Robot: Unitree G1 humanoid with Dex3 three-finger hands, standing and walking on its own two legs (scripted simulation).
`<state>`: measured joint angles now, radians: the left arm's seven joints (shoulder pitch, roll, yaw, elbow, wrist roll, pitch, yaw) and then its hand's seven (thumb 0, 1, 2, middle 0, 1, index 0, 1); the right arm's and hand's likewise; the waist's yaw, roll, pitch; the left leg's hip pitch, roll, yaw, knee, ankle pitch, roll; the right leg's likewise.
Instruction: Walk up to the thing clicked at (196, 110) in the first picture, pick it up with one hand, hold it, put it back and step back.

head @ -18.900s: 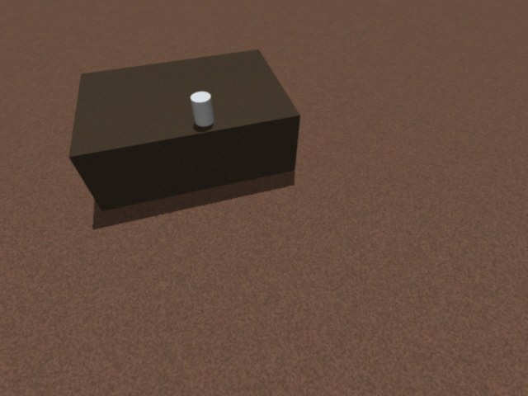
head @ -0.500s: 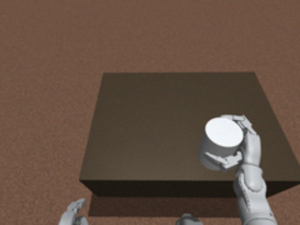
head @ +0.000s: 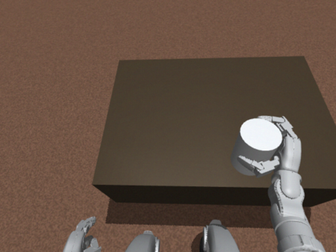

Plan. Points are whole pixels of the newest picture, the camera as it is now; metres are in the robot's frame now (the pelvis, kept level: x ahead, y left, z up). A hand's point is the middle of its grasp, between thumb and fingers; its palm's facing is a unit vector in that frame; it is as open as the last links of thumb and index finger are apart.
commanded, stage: crouch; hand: right
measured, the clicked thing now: (253, 148) +0.36 -0.18 -0.02
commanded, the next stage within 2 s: lower in 0.84 s
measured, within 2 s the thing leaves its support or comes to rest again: neither
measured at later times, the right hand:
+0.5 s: hand (253, 147) +0.41 -0.22 -0.12, palm faces +0.24 +0.97 +0.00, open 12.1 cm
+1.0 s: hand (251, 149) +0.43 -0.24 -0.18, palm faces +0.24 +0.97 +0.00, open 12.1 cm
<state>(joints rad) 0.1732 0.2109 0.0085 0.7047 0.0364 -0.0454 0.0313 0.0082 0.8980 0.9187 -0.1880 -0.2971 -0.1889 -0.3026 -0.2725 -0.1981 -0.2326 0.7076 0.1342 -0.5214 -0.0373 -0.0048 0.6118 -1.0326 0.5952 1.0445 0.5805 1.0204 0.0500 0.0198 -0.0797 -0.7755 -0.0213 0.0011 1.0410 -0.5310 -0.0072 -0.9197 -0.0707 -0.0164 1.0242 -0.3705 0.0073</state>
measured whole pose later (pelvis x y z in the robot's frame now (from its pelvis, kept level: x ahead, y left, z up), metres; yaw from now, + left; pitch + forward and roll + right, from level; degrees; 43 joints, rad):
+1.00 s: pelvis -0.03 +0.00 -0.15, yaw +4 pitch +33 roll +6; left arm 0.11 0.24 -0.02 0.72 0.08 -0.02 0.02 0.01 0.89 0.92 -0.20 -0.29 -0.20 -0.30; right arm -0.64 -0.43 -0.46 0.96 0.13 -0.55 0.11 0.00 0.61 -1.03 0.59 1.04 0.58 1.02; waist 0.10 0.01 -0.17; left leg -1.54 -0.07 0.05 1.67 -0.72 -0.01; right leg -1.73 -0.11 0.07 1.67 -0.53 0.00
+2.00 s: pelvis -0.05 +0.01 -0.24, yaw +7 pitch +35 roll +6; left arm 0.10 0.26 -0.02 0.71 0.08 0.02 0.02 0.00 0.93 0.89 -0.20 -0.30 -0.21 -0.30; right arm -0.73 -0.51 -0.54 0.96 0.16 -0.50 0.17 -0.02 0.61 -0.63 0.78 0.77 0.78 0.75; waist 0.09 0.02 -0.16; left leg -1.82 -0.10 0.07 1.97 -0.77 0.01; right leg -2.01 -0.13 0.11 1.93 -0.55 0.02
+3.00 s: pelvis -0.04 +0.00 -0.17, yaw +7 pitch +33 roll +8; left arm 0.17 0.28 -0.05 0.65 0.00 0.07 0.00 0.00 0.91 0.88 -0.20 -0.30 -0.21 -0.30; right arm -0.84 -0.82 -0.59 1.09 0.03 -0.23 0.26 -0.01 0.53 -0.07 0.05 0.06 0.05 0.06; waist 0.12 0.00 -0.12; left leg -1.59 -0.10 0.07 1.70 -0.71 0.00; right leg -1.79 -0.13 0.10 1.72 -0.53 0.01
